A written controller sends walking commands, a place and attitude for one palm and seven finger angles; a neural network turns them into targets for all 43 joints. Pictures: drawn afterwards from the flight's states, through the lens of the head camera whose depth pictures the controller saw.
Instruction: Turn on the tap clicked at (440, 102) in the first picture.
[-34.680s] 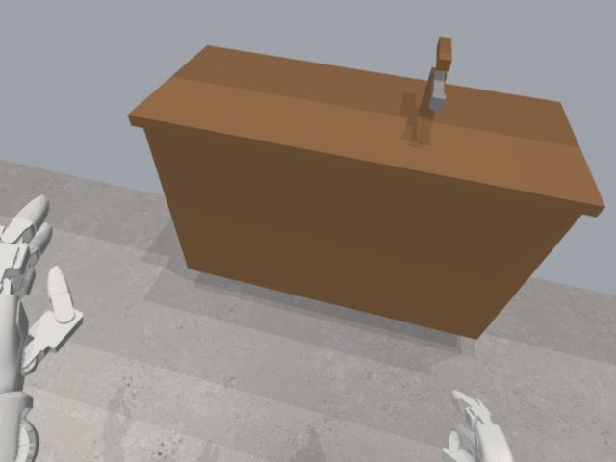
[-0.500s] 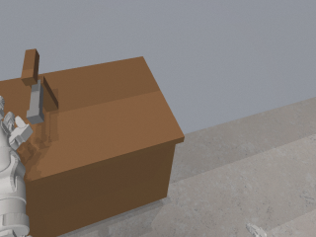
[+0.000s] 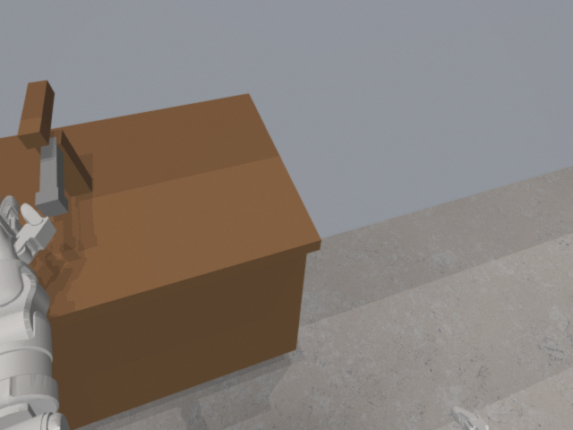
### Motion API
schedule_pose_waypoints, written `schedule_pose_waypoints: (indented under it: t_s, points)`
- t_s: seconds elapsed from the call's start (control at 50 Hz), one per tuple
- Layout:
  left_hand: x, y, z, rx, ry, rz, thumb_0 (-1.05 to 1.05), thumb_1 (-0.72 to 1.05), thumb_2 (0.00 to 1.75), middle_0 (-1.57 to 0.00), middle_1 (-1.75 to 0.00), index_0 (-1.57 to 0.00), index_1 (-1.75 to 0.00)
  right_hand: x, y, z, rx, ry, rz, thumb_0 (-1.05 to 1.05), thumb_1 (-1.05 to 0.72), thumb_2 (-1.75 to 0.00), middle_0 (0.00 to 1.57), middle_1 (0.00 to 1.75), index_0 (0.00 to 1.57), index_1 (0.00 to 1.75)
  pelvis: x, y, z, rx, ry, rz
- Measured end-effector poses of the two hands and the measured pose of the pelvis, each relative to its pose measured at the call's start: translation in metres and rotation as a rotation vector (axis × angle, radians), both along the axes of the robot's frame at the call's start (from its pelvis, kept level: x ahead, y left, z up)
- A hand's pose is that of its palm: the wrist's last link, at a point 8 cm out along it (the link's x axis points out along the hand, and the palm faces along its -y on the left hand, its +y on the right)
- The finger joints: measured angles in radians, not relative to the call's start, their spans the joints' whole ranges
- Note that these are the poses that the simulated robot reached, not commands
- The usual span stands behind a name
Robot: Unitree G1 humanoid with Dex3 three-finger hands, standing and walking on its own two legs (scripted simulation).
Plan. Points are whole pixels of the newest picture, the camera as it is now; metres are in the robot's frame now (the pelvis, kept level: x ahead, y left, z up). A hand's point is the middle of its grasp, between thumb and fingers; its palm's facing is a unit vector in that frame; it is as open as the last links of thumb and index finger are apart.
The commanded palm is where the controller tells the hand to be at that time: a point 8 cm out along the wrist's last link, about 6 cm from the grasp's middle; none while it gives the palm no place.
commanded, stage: push the lever round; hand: left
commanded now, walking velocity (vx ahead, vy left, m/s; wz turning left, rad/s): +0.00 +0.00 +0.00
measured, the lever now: (52, 202) +0.39 +0.34 +0.10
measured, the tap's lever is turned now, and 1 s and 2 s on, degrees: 3 29 59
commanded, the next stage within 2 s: none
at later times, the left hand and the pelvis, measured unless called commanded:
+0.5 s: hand (82, 213) +0.37 +0.30 +0.10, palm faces +0.65 -0.76 -0.06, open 7.7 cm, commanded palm +0.33 +0.32 +0.10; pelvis +0.01 +0.01 +0.00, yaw +0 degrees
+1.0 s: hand (105, 204) +0.39 +0.27 +0.10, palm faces +0.74 -0.67 -0.08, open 7.7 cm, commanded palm +0.34 +0.29 +0.10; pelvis +0.00 +0.01 +0.00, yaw +1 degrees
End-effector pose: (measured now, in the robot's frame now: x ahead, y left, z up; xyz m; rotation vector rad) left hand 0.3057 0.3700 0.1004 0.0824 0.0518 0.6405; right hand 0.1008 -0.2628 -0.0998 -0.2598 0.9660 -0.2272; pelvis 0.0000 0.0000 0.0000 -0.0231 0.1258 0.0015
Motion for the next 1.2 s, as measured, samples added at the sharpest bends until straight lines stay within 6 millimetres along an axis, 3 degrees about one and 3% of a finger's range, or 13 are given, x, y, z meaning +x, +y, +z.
schedule_pose_waypoints:
  t_s: [0.7, 1.2]
  points:
    - [0.023, -0.057, 0.001, -0.012, -0.024, 0.121, 0.02, 0.93, 0.91, -0.15, -0.15, -0.15, -0.15, 0.027, 0.024, -0.003, 0.053, -0.017, 0.04, 0.01, -0.91, -0.9, 0.21, 0.3, 0.2, 0.3, 0.009, 0.01, 0.0, 0.001, -0.01, 0.007]
    - [0.042, -0.088, 0.002, -0.024, 0.004, 0.237, 0.0, 0.92, 0.91, -0.15, -0.15, -0.15, -0.15, -0.002, 0.017, -0.011, 0.053, 0.055, 0.023, 0.01, -0.91, -0.9, 0.21, 0.3, 0.2, 0.3, -0.002, 0.004, -0.002, 0.0, 0.0, 0.014]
